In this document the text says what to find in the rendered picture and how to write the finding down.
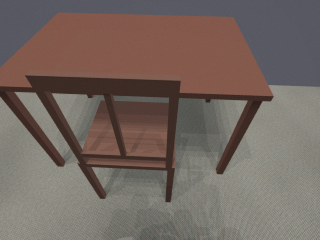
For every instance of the table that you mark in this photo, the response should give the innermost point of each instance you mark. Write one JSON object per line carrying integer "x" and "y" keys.
{"x": 209, "y": 53}

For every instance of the chair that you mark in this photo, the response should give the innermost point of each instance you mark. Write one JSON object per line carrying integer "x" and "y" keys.
{"x": 123, "y": 134}

